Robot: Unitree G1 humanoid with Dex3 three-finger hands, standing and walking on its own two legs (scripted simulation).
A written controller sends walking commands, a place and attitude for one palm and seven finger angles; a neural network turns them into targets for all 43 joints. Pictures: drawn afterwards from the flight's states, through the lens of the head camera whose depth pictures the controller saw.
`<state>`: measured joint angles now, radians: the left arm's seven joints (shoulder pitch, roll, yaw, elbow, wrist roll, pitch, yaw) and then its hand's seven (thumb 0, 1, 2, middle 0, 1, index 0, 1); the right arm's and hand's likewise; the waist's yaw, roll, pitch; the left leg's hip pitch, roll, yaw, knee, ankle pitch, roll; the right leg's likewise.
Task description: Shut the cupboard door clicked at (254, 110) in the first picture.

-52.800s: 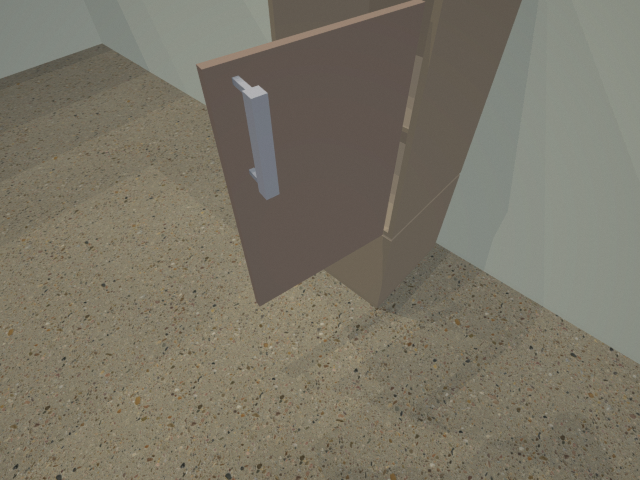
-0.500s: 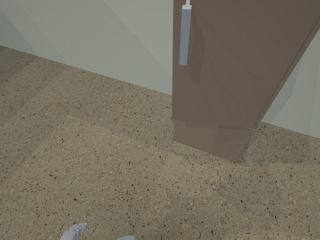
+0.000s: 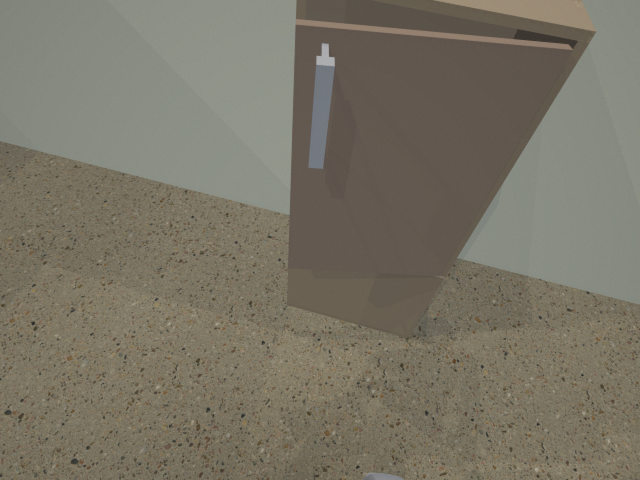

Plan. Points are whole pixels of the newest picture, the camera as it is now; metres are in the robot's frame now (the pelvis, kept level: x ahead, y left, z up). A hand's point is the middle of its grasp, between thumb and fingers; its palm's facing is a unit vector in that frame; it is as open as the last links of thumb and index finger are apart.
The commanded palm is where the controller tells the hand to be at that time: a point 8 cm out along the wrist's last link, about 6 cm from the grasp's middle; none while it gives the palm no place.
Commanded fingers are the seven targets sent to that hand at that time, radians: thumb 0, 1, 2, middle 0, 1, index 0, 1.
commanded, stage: take the last steps up to it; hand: left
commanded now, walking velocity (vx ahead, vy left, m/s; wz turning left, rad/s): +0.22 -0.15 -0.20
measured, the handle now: (320, 109) +0.61 +0.04 +0.13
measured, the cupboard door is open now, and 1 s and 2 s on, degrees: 15 15 15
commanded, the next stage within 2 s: come to a stop and stand still in 0.32 s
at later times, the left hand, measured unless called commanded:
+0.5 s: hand (254, 449) +0.19 +0.10 -0.20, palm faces -0.04 -0.99 -0.15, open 7.3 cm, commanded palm none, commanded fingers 0.00 0.90 0.90 -0.20 -0.30 -0.20 -0.30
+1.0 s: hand (258, 451) +0.19 +0.09 -0.17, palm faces +0.00 -0.96 -0.27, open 7.4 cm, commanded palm none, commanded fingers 0.00 0.90 0.90 -0.20 -0.30 -0.20 -0.30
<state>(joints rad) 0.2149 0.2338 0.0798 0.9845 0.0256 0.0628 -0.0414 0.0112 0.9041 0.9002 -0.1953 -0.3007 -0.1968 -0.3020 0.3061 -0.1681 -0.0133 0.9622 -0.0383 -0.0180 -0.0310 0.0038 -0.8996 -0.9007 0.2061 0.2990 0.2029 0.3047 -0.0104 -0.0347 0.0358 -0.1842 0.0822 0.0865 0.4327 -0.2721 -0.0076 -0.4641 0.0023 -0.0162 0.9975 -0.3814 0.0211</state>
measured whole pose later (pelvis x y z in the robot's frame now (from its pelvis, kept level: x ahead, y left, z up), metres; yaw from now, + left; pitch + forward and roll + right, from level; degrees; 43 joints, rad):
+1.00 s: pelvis +0.15 -0.10 +0.00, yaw -4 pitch +1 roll +2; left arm 0.23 0.18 0.04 1.02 0.03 0.01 0.04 0.01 0.90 0.90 -0.20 -0.30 -0.20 -0.30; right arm 0.10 -0.23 -0.06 0.99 0.00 0.07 -0.02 0.00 -0.91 -0.90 0.20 0.30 0.20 0.30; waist 0.04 -0.01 0.09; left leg -0.36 -0.02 0.01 0.88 -0.50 -0.05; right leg -0.20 -0.04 -0.03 0.45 -0.27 -0.02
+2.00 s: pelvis +0.13 -0.07 -0.01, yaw -5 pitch +0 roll +1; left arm 0.27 0.16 -0.02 1.08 0.01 0.00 0.03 0.01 0.91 0.90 -0.20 -0.30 -0.20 -0.30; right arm 0.23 -0.17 0.00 1.08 -0.01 -0.02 -0.02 0.01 -0.91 -0.90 0.20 0.30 0.20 0.30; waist 0.01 0.00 0.04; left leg -0.20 -0.02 0.06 0.45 -0.25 0.03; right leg -0.23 -0.02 0.07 0.48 -0.25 0.03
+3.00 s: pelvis +0.11 -0.10 -0.06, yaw -2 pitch +8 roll -1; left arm 0.46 0.23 0.18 -0.17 -0.31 -0.23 -0.21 0.02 0.89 0.90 -0.72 -0.87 -0.72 -0.87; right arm 0.28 -0.19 0.03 0.53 0.03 -0.23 -0.08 0.01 -0.90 -0.90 0.21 0.30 0.20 0.31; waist 0.02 0.04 -0.10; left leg -0.65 0.02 -0.03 0.95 -0.45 -0.02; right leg -0.63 0.00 -0.06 0.93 -0.44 -0.02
